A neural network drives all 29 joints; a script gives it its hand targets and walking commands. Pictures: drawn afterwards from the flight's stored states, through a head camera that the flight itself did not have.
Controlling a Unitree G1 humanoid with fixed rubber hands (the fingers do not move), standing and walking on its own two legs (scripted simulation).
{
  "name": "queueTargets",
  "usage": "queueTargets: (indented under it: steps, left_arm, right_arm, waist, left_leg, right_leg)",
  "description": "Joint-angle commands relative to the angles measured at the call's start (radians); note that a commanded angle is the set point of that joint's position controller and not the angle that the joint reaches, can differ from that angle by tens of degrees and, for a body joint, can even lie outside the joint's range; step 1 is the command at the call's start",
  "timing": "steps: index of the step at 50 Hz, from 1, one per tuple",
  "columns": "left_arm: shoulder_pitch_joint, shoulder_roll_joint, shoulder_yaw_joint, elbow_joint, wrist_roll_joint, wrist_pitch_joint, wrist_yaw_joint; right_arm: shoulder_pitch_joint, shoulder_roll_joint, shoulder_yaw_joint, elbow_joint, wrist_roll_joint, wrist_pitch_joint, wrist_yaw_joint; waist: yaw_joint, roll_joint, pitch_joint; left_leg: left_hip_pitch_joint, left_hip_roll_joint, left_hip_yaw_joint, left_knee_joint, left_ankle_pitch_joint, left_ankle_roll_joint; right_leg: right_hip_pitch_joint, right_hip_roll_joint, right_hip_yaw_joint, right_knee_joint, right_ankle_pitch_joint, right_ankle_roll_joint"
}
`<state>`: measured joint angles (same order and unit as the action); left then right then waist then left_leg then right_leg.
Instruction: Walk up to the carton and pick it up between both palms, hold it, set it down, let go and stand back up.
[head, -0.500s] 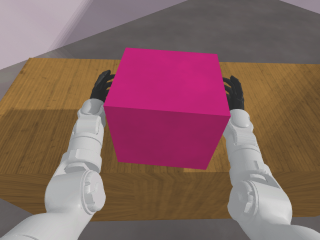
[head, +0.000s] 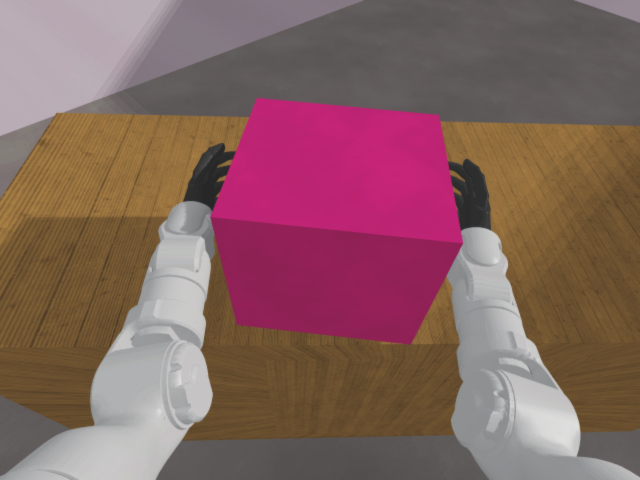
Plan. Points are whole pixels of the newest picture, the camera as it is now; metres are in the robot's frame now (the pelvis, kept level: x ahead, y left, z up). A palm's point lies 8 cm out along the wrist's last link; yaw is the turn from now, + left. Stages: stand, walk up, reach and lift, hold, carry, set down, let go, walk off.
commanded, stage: set down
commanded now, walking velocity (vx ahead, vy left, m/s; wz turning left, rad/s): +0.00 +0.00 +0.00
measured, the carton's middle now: (335, 223) +0.44 +0.00 +0.05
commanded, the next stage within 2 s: none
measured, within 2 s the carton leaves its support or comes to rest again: rests again in 0.20 s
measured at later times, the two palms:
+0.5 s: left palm (205, 208) +0.42 +0.17 +0.09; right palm (470, 231) +0.40 -0.18 +0.09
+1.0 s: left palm (205, 210) +0.41 +0.18 +0.08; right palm (470, 234) +0.39 -0.18 +0.09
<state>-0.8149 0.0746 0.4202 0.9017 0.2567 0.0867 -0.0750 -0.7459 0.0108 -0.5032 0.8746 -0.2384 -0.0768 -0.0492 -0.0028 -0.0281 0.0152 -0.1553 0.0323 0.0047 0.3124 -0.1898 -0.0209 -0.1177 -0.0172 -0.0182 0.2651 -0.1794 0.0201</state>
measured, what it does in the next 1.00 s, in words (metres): stands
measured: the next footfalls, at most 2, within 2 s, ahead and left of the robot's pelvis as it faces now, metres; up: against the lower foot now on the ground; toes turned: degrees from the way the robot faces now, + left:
none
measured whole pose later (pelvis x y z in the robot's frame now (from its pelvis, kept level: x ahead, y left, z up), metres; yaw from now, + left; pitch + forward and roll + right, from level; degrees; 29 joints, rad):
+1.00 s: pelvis +0.00 +0.00 +0.00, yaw +0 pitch +2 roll +0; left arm -0.81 0.05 0.49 0.92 0.30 0.02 -0.11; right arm -0.70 0.06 -0.58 0.80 -0.32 -0.11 -0.02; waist 0.00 -0.03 0.04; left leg -0.16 0.03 0.00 0.31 -0.19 -0.02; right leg -0.12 -0.02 -0.02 0.27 -0.18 0.02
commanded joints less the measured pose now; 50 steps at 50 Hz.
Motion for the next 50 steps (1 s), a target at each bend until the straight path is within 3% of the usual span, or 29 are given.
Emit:
queueTargets:
  steps: [1,2,8,9,10,12,13,15,20,22,23,25,26,27,30,33,34,35,41,44,47,50]
  left_arm:
    - [-0.547,-0.465,-0.163,0.001,0.042,-0.070,-0.085]
    - [-0.534,-0.448,-0.141,0.017,0.054,-0.067,-0.088]
    - [-0.540,-0.468,-0.152,-0.009,0.055,-0.078,-0.090]
    - [-0.544,-0.475,-0.164,-0.016,0.050,-0.087,-0.084]
    - [-0.548,-0.474,-0.166,-0.017,0.055,-0.089,-0.084]
    - [-0.529,-0.469,-0.150,-0.004,0.062,-0.094,-0.083]
    - [-0.537,-0.479,-0.166,-0.014,0.057,-0.098,-0.082]
    - [-0.528,-0.482,-0.163,-0.007,0.060,-0.101,-0.083]
    - [-0.489,-0.470,-0.137,0.011,0.080,-0.090,-0.088]
    - [-0.512,-0.479,-0.151,-0.001,0.070,-0.099,-0.088]
    - [-0.496,-0.468,-0.132,0.018,0.076,-0.101,-0.094]
    - [-0.485,-0.466,-0.109,0.028,0.093,-0.103,-0.092]
    - [-0.487,-0.472,-0.119,0.019,0.087,-0.101,-0.095]
    - [-0.475,-0.465,-0.118,0.023,0.082,-0.106,-0.097]
    - [-0.478,-0.470,-0.120,0.017,0.090,-0.105,-0.094]
    - [-0.448,-0.472,-0.097,0.037,0.109,-0.099,-0.096]
    - [-0.454,-0.477,-0.107,0.032,0.102,-0.094,-0.099]
    - [-0.455,-0.459,-0.091,0.027,0.107,-0.097,-0.100]
    - [-0.449,-0.470,-0.097,0.021,0.116,-0.098,-0.100]
    - [-0.427,-0.450,-0.072,0.041,0.117,-0.093,-0.105]
    - [-0.420,-0.470,-0.086,0.014,0.121,-0.095,-0.103]
    - [-0.420,-0.464,-0.072,0.019,0.125,-0.095,-0.107]
  right_arm:
    - [-0.561,0.459,0.211,-0.108,-0.128,-0.070,0.161]
    - [-0.558,0.468,0.211,-0.111,-0.122,-0.063,0.162]
    - [-0.530,0.466,0.187,-0.101,-0.139,-0.065,0.162]
    - [-0.545,0.465,0.198,-0.111,-0.132,-0.073,0.165]
    - [-0.543,0.469,0.192,-0.127,-0.139,-0.077,0.166]
    - [-0.541,0.467,0.189,-0.118,-0.141,-0.082,0.165]
    - [-0.528,0.467,0.183,-0.108,-0.149,-0.084,0.163]
    - [-0.529,0.475,0.185,-0.107,-0.153,-0.089,0.166]
    - [-0.474,0.456,0.168,-0.076,-0.155,-0.071,0.171]
    - [-0.500,0.469,0.170,-0.112,-0.162,-0.085,0.168]
    - [-0.488,0.481,0.175,-0.096,-0.166,-0.080,0.169]
    - [-0.499,0.480,0.177,-0.131,-0.166,-0.084,0.170]
    - [-0.487,0.477,0.170,-0.117,-0.166,-0.080,0.169]
    - [-0.487,0.483,0.178,-0.118,-0.165,-0.079,0.170]
    - [-0.467,0.474,0.153,-0.105,-0.176,-0.074,0.171]
    - [-0.450,0.474,0.147,-0.111,-0.181,-0.069,0.177]
    - [-0.439,0.462,0.132,-0.098,-0.185,-0.065,0.177]
    - [-0.445,0.464,0.137,-0.110,-0.186,-0.065,0.179]
    - [-0.420,0.461,0.119,-0.113,-0.196,-0.062,0.178]
    - [-0.419,0.463,0.134,-0.134,-0.191,-0.052,0.181]
    - [-0.396,0.464,0.123,-0.102,-0.202,-0.052,0.178]
    - [-0.396,0.470,0.125,-0.118,-0.198,-0.047,0.180]
  waist:
    - [-0.005,0.014,-0.467]
    - [0.012,0.010,-0.437]
    - [-0.015,0.023,-0.450]
    - [0.005,0.029,-0.475]
    - [-0.005,0.040,-0.484]
    - [0.005,0.032,-0.477]
    - [-0.010,0.048,-0.489]
    - [-0.001,0.039,-0.484]
    - [-0.001,0.045,-0.398]
    - [-0.005,0.039,-0.449]
    - [0.003,0.011,-0.418]
    - [0.018,0.014,-0.430]
    - [0.002,0.016,-0.415]
    - [0.011,0.009,-0.409]
    - [-0.004,0.034,-0.399]
    - [0.014,0.030,-0.369]
    - [-0.010,0.035,-0.359]
    - [0.010,0.025,-0.350]
    - [-0.012,0.039,-0.358]
    - [0.010,0.017,-0.327]
    - [-0.011,0.034,-0.327]
    - [-0.001,0.029,-0.306]
  left_leg:
    - [0.052,-0.037,0.121,-0.014,0.328,-0.029]
    - [0.039,-0.042,0.130,-0.022,0.303,-0.021]
    - [0.067,-0.038,0.123,-0.013,0.325,-0.028]
    - [0.082,-0.030,0.121,-0.011,0.347,-0.030]
    - [0.078,-0.036,0.128,-0.002,0.358,-0.035]
    - [0.073,-0.035,0.127,-0.002,0.356,-0.029]
    - [0.075,-0.037,0.125,0.005,0.374,-0.036]
    - [0.094,-0.031,0.126,0.007,0.394,-0.037]
    - [0.089,-0.032,0.125,-0.015,0.345,-0.029]
    - [0.066,-0.036,0.126,-0.007,0.346,-0.030]
    - [0.044,-0.043,0.133,-0.014,0.315,-0.017]
    - [0.029,-0.042,0.134,-0.017,0.314,-0.016]
    - [0.028,-0.041,0.131,-0.025,0.294,-0.016]
    - [0.026,-0.043,0.134,-0.027,0.286,-0.011]
    - [0.041,-0.038,0.127,-0.023,0.295,-0.016]
    - [0.055,-0.036,0.131,-0.028,0.290,-0.015]
    - [0.069,-0.036,0.129,-0.027,0.291,-0.017]
    - [0.062,-0.036,0.130,-0.030,0.277,-0.013]
    - [0.063,-0.039,0.126,-0.025,0.268,-0.015]
    - [0.040,-0.042,0.130,-0.033,0.240,-0.002]
    - [0.073,-0.037,0.121,-0.022,0.286,-0.011]
    - [0.064,-0.041,0.122,-0.027,0.263,-0.006]
  right_leg:
    - [0.176,0.036,-0.079,0.053,0.444,0.048]
    - [0.189,0.029,-0.070,0.053,0.452,0.056]
    - [0.148,0.038,-0.084,0.054,0.428,0.052]
    - [0.132,0.042,-0.084,0.052,0.414,0.050]
    - [0.138,0.039,-0.085,0.052,0.420,0.047]
    - [0.143,0.036,-0.081,0.054,0.430,0.049]
    - [0.130,0.037,-0.083,0.058,0.449,0.050]
    - [0.115,0.042,-0.087,0.052,0.432,0.048]
    - [0.109,0.035,-0.086,0.040,0.379,0.050]
    - [0.131,0.033,-0.080,0.051,0.423,0.051]
    - [0.149,0.030,-0.076,0.054,0.430,0.060]
    - [0.168,0.028,-0.073,0.065,0.440,0.060]
    - [0.166,0.030,-0.079,0.058,0.417,0.059]
    - [0.164,0.026,-0.073,0.057,0.424,0.062]
    - [0.128,0.032,-0.079,0.050,0.363,0.054]
    - [0.111,0.033,-0.084,0.040,0.342,0.054]
    - [0.094,0.035,-0.086,0.036,0.332,0.051]
    - [0.099,0.034,-0.087,0.030,0.311,0.055]
    - [0.093,0.033,-0.088,0.035,0.307,0.055]
    - [0.109,0.031,-0.074,0.036,0.309,0.059]
    - [0.072,0.037,-0.089,0.030,0.287,0.055]
    - [0.076,0.034,-0.084,0.028,0.286,0.054]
